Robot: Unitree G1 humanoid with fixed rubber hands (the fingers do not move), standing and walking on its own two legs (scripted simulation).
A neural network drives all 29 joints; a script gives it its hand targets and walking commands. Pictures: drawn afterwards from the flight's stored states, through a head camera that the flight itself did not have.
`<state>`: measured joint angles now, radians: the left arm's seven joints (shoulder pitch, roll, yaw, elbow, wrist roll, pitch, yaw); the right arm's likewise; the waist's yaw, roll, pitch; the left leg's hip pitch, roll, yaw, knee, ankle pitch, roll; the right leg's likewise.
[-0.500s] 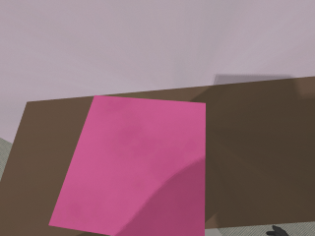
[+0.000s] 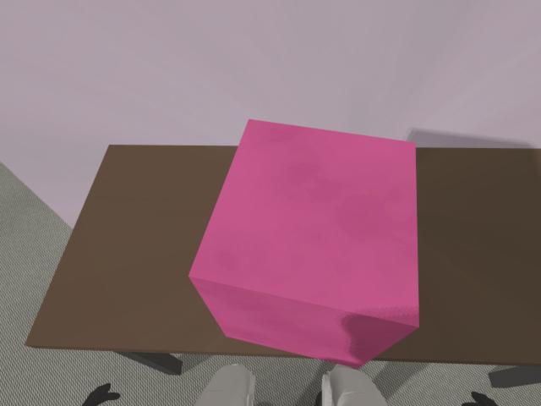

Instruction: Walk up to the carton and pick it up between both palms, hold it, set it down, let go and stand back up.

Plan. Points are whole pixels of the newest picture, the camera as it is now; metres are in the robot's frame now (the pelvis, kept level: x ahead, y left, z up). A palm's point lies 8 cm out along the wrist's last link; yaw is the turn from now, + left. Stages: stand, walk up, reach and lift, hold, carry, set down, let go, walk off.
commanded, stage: walk up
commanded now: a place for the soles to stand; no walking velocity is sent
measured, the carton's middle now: (307, 253) +0.31 -0.03 +0.06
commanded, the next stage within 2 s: none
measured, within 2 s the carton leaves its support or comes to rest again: neither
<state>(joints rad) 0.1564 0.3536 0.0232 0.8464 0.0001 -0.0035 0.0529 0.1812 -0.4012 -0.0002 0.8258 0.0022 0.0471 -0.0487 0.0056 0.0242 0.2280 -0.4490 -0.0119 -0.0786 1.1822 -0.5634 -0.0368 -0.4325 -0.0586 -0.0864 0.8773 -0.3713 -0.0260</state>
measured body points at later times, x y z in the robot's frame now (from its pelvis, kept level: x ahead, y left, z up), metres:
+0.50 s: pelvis -0.10 +0.10 +0.02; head -0.03 +0.11 +0.46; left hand -0.02 +0.40 -0.13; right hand -0.04 -0.22 -0.09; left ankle +0.00 +0.15 -0.69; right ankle -0.10 -0.04 -0.63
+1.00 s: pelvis -0.12 +0.00 +0.02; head -0.09 -0.04 +0.47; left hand +0.03 +0.28 -0.09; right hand -0.10 -0.33 -0.11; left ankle -0.03 +0.18 -0.66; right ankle -0.12 -0.07 -0.69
